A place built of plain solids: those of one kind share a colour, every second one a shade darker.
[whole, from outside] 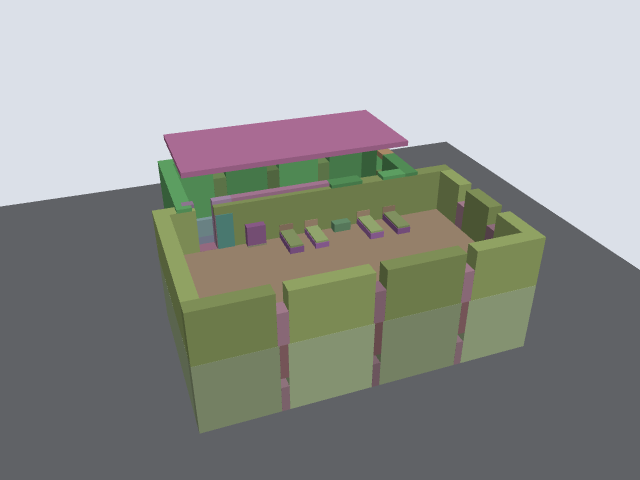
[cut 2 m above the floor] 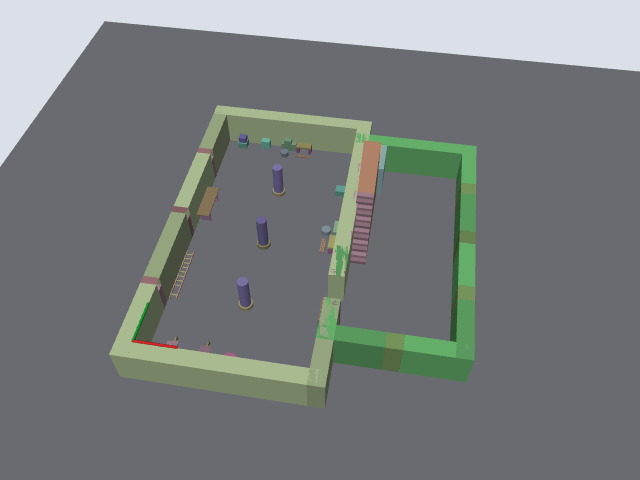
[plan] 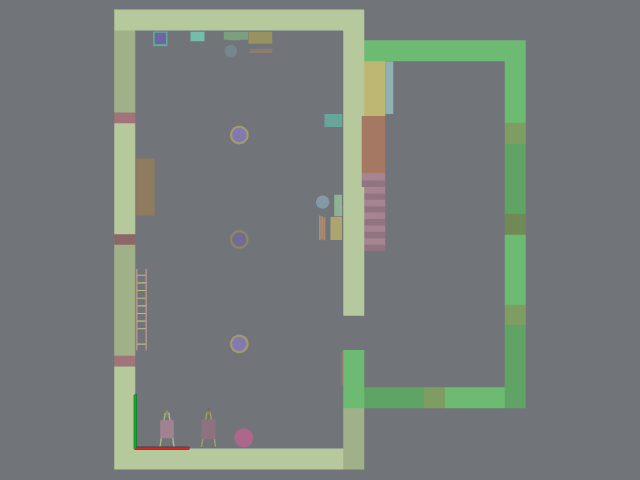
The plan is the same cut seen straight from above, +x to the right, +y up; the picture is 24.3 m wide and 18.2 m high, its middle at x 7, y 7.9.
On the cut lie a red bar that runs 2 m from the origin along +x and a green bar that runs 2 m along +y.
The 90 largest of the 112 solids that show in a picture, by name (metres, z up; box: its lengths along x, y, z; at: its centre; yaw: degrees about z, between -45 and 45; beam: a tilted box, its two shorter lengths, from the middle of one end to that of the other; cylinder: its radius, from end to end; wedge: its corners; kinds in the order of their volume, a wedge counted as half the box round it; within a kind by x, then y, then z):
{
 "wall_undercroft_1": {"box": [0.8, 3.91, 4.21], "at": [-0.4, 1.15, 1.8]},
 "wall_undercroft_2": {"box": [0.8, 4.21, 4.21], "at": [-0.4, 5.61, 1.8]},
 "wall_undercroft_3": {"box": [0.8, 4.21, 4.21], "at": [-0.4, 10.23, 1.8]},
 "wall_undercroft_4": {"box": [0.8, 3.91, 4.21], "at": [-0.4, 14.69, 1.8]},
 "wall_undercroft_5": {"box": [9.48, 0.8, 4.21], "at": [3.94, -0.4, 1.8]},
 "wall_undercroft_6": {"box": [9.48, 0.8, 4.21], "at": [3.94, 16.24, 1.8]},
 "wall_undercroft_7": {"box": [0.8, 4.53, 4.21], "at": [8.28, 1.46, 1.8]},
 "wall_undercroft_8": {"box": [0.8, 11.61, 4.21], "at": [8.28, 10.83, 1.8]},
 "wall_vestibule_1": {"box": [0.8, 2.21, 7.22], "at": [8.28, 2.62, 3.31]},
 "wall_vestibule_2": {"box": [0.8, 1.87, 7.22], "at": [8.28, 5.96, 3.31]},
 "wall_vestibule_3": {"box": [0.8, 0.8, 7.22], "at": [8.28, 15.07, 3.31]},
 "wall_vestibule_4": {"box": [3.06, 0.8, 7.22], "at": [9.41, 1.92, 3.31]},
 "wall_vestibule_5": {"box": [6.92, 0.8, 7.22], "at": [11.34, 15.07, 3.31]},
 "wall_vestibule_6": {"box": [3.06, 0.8, 7.22], "at": [13.27, 1.92, 3.31]},
 "wall_vestibule_7": {"box": [0.8, 3.13, 7.22], "at": [14.4, 3.08, 3.31]},
 "wall_vestibule_8": {"box": [0.8, 2.65, 7.22], "at": [14.4, 6.77, 3.31]},
 "wall_vestibule_9": {"box": [0.8, 2.65, 7.22], "at": [14.4, 10.22, 3.31]},
 "wall_vestibule_10": {"box": [0.8, 3.13, 7.22], "at": [14.4, 13.91, 3.31]},
 "wall_dorter_1": {"box": [0.8, 3.83, 2.8], "at": [-0.4, 1.12, 5.32]},
 "wall_dorter_2": {"box": [0.8, 4.06, 2.8], "at": [-0.4, 5.61, 5.32]},
 "wall_dorter_3": {"box": [0.8, 4.06, 2.8], "at": [-0.4, 10.23, 5.32]},
 "wall_dorter_4": {"box": [0.8, 3.83, 2.8], "at": [-0.4, 14.72, 5.32]},
 "wall_dorter_5": {"box": [2.92, 0.8, 2.8], "at": [0.66, -0.4, 5.32]},
 "wall_dorter_6": {"box": [2.24, 0.8, 2.8], "at": [3.94, -0.4, 5.32]},
 "wall_dorter_7": {"box": [9.48, 0.8, 2.8], "at": [3.94, 16.24, 5.32]},
 "wall_dorter_8": {"box": [2.92, 0.8, 2.8], "at": [7.22, -0.4, 5.32]},
 "wall_dorter_9": {"box": [0.8, 14.35, 2.8], "at": [8.28, 6.37, 5.32]},
 "wall_dorter_10": {"box": [0.8, 2.14, 2.8], "at": [8.28, 15.57, 5.32]},
 "floor_dorter_1": {"box": [7.88, 15.84, 0.4], "at": [3.94, 7.92, 4.02]},
 "over_vestibule_1": {"box": [5.92, 12.96, 0.3], "at": [11.34, 8.5, 8.56]},
 "wall_right_1": {"box": [0.45, 6.05, 7.22], "at": [8.46, 9.92, 3.31]},
 "wall_vestibule_under_light_1": {"box": [0.8, 0.8, 5.87], "at": [11.34, 1.92, 2.63]},
 "wall_vestibule_under_light_2": {"box": [0.8, 0.8, 5.87], "at": [14.4, 5.04, 2.63]},
 "wall_vestibule_under_light_3": {"box": [0.8, 0.8, 5.87], "at": [14.4, 8.5, 2.63]},
 "wall_vestibule_under_light_4": {"box": [0.8, 0.8, 5.87], "at": [14.4, 11.95, 2.63]},
 "fill_under_steps_1": {"wedge": [[8.58, 7.24, -0.3], [8.58, 7.24, -0.24], [8.58, 12.6, -0.3], [8.58, 12.6, 4.0], [9.48, 7.24, -0.3], [9.48, 7.24, -0.24], [9.48, 12.6, -0.3], [9.48, 12.6, 4.0]]},
 "mass_under_head_1": {"box": [0.9, 2.08, 4.22], "at": [9.03, 13.63, 1.81]},
 "wall_dorter_under_light_1": {"box": [0.8, 0.55, 1.75], "at": [-0.4, 3.31, 4.79]},
 "wall_dorter_under_light_2": {"box": [0.8, 0.55, 1.75], "at": [-0.4, 7.92, 4.79]},
 "wall_dorter_under_light_3": {"box": [0.8, 0.55, 1.75], "at": [-0.4, 12.53, 4.79]},
 "wall_dorter_under_light_4": {"box": [0.7, 0.8, 1.75], "at": [2.47, -0.4, 4.79]},
 "wall_dorter_under_light_5": {"box": [0.7, 0.8, 1.75], "at": [5.41, -0.4, 4.79]},
 "parapet_head_1": {"box": [0.3, 2.0, 5.56], "at": [9.63, 13.68, 2.48]},
 "wall_wallhead_1": {"box": [0.45, 1.05, 3.0], "at": [8.46, 13.02, 5.42]},
 "wall_wallhead_2": {"box": [0.45, 0.62, 3.0], "at": [8.46, 14.81, 5.42]},
 "bed_frame_dorter_1": {"box": [1.99, 0.8, 0.35], "at": [6.85, 3.27, 4.4]},
 "bed_frame_dorter_2": {"box": [1.98, 0.81, 0.37], "at": [6.86, 4.92, 4.4]},
 "bed_frame_dorter_3": {"box": [1.91, 0.8, 0.36], "at": [6.89, 9.62, 4.4]},
 "bed_frame_dorter_4": {"box": [1.86, 0.79, 0.32], "at": [6.92, 8.14, 4.38]},
 "wall_undercroft_over_light_1": {"box": [0.8, 0.4, 1.91], "at": [-0.4, 3.31, 2.95]},
 "wall_undercroft_over_light_2": {"box": [0.8, 0.4, 1.91], "at": [-0.4, 7.92, 2.95]},
 "wall_undercroft_over_light_3": {"box": [0.8, 0.4, 1.91], "at": [-0.4, 12.53, 2.95]},
 "wall_undercroft_under_light_1": {"box": [0.8, 0.4, 1.75], "at": [-0.4, 3.31, 0.57]},
 "wall_undercroft_under_light_2": {"box": [0.8, 0.4, 1.75], "at": [-0.4, 7.92, 0.57]},
 "wall_undercroft_under_light_3": {"box": [0.8, 0.4, 1.75], "at": [-0.4, 12.53, 0.57]},
 "pier_undercroft_1": {"cylinder": 0.27, "from": [3.94, 3.96, 0.23], "to": [3.94, 3.96, 2.1]},
 "pier_undercroft_2": {"cylinder": 0.27, "from": [3.94, 7.92, 0.23], "to": [3.94, 7.92, 2.1]},
 "pier_undercroft_3": {"cylinder": 0.27, "from": [3.94, 11.88, 0.23], "to": [3.94, 11.88, 2.1]},
 "tread_1": {"wedge": [[8.58, 7.48, -0.3], [8.58, 7.48, 0.19], [8.58, 7.76, -0.3], [8.58, 7.76, 0.21], [9.48, 7.48, -0.3], [9.48, 7.48, 0.19], [9.48, 7.76, -0.3], [9.48, 7.76, 0.21]]},
 "tread_2": {"wedge": [[8.58, 7.72, -0.1], [8.58, 7.72, 0.38], [8.58, 8.01, -0.1], [8.58, 8.01, 0.4], [9.48, 7.72, -0.1], [9.48, 7.72, 0.38], [9.48, 8.01, -0.1], [9.48, 8.01, 0.4]]},
 "tread_3": {"wedge": [[8.58, 7.97, 0.1], [8.58, 7.97, 0.58], [8.58, 8.25, 0.1], [8.58, 8.25, 0.59], [9.48, 7.97, 0.1], [9.48, 7.97, 0.58], [9.48, 8.25, 0.1], [9.48, 8.25, 0.59]]},
 "tread_4": {"wedge": [[8.58, 8.21, 0.29], [8.58, 8.21, 0.77], [8.58, 8.5, 0.29], [8.58, 8.5, 0.78], [9.48, 8.21, 0.29], [9.48, 8.21, 0.77], [9.48, 8.49, 0.29], [9.48, 8.49, 0.78]]},
 "tread_5": {"wedge": [[8.58, 8.45, 0.47], [8.58, 8.45, 0.96], [8.58, 8.74, 0.47], [8.58, 8.74, 0.97], [9.48, 8.45, 0.47], [9.48, 8.45, 0.96], [9.48, 8.74, 0.47], [9.48, 8.74, 0.97]]},
 "tread_6": {"wedge": [[8.58, 8.7, 0.67], [8.58, 8.7, 1.15], [8.58, 8.98, 0.67], [8.58, 8.98, 1.16], [9.48, 8.7, 0.67], [9.48, 8.7, 1.15], [9.48, 8.98, 0.67], [9.48, 8.98, 1.16]]},
 "tread_7": {"wedge": [[8.58, 8.94, 0.86], [8.58, 8.94, 1.34], [8.58, 9.22, 0.86], [8.58, 9.22, 1.36], [9.48, 8.94, 0.86], [9.48, 8.94, 1.34], [9.48, 9.22, 0.86], [9.48, 9.22, 1.35]]},
 "tread_8": {"wedge": [[8.58, 9.18, 1.05], [8.58, 9.18, 1.54], [8.58, 9.47, 1.05], [8.58, 9.47, 1.55], [9.48, 9.18, 1.05], [9.48, 9.18, 1.53], [9.48, 9.47, 1.05], [9.48, 9.47, 1.55]]},
 "tread_9": {"wedge": [[8.58, 9.42, 1.25], [8.58, 9.42, 1.73], [8.58, 9.71, 1.25], [8.58, 9.71, 1.74], [9.48, 9.42, 1.25], [9.48, 9.42, 1.73], [9.48, 9.71, 1.25], [9.48, 9.71, 1.74]]},
 "tread_10": {"wedge": [[8.58, 9.67, 1.44], [8.58, 9.67, 1.92], [8.58, 9.95, 1.44], [8.58, 9.95, 1.93], [9.48, 9.67, 1.44], [9.48, 9.67, 1.92], [9.48, 9.95, 1.44], [9.48, 9.95, 1.93]]},
 "tread_11": {"wedge": [[8.58, 9.91, 1.62], [8.58, 9.91, 2.11], [8.58, 10.2, 1.62], [8.58, 10.2, 2.12], [9.48, 9.91, 1.62], [9.48, 9.91, 2.11], [9.48, 10.19, 1.62], [9.48, 10.19, 2.13]]},
 "tread_12": {"wedge": [[8.58, 10.15, 1.82], [8.58, 10.15, 2.3], [8.58, 10.44, 1.82], [8.58, 10.44, 2.31], [9.48, 10.15, 1.82], [9.48, 10.15, 2.3], [9.48, 10.44, 1.82], [9.48, 10.44, 2.32]]},
 "bed_pallet_dorter_1": {"box": [1.87, 0.74, 0.11], "at": [6.82, 3.27, 4.63]},
 "bed_pallet_dorter_2": {"box": [1.86, 0.75, 0.11], "at": [6.83, 4.92, 4.64]},
 "bed_pallet_dorter_3": {"box": [1.79, 0.74, 0.11], "at": [6.86, 9.62, 4.64]},
 "bed_pallet_dorter_4": {"box": [1.74, 0.73, 0.11], "at": [6.89, 8.14, 4.6]},
 "jamb_wall_head_1": {"box": [0.8, 0.35, 2.05], "at": [8.28, 13.37, 5.25]},
 "aumbry_carcase_dorter_1": {"box": [0.45, 1.05, 1.14], "at": [7.62, 11.44, 4.88]},
 "floor_head_the_stone_1": {"box": [0.9, 1.74, 0.3], "at": [9.03, 13.8, 4.07]},
 "threshold_wall_head_1": {"box": [0.8, 1.65, 0.3], "at": [8.28, 14.02, 4.07]},
 "cask_undercroft_1": {"cylinder": 0.36, "from": [4.11, 0.4, 0.0], "to": [4.11, 0.4, 0.92]},
 "crate_undercroft_1": {"box": [0.55, 0.57, 0.43], "at": [0.94, 15.53, 0.16]},
 "crate_undercroft_2": {"box": [0.68, 0.5, 0.41], "at": [7.51, 12.43, 0.16]},
 "pier_undercroft_base_1": {"cylinder": 0.35, "from": [3.94, 3.96, 0.0], "to": [3.94, 3.96, 0.23]},
 "pier_undercroft_base_2": {"cylinder": 0.35, "from": [3.94, 7.92, 0.0], "to": [3.94, 7.92, 0.23]},
 "pier_undercroft_base_3": {"cylinder": 0.35, "from": [3.94, 11.88, 0.0], "to": [3.94, 11.88, 0.23]},
 "chest_dorter_1": {"box": [0.53, 1.0, 0.5], "at": [7.58, 6.42, 4.47]},
 "wall_vestibule_over_light_1": {"box": [0.8, 0.8, 0.35], "at": [11.34, 1.92, 6.75]},
 "door_leaf_wall_head_1": {"box": [0.06, 0.93, 2.03], "at": [7.85, 13.04, 5.24]},
 "table_top_undercroft_1": {"box": [0.7, 2.17, 0.06], "at": [0.38, 9.91, 0.71]},
 "crate_upper_undercroft_1": {"box": [0.43, 0.43, 0.33], "at": [0.95, 15.54, 0.54]},
 "banker_slab_undercroft_1": {"box": [0.45, 0.88, 0.14], "at": [7.62, 8.34, 0.44]}
}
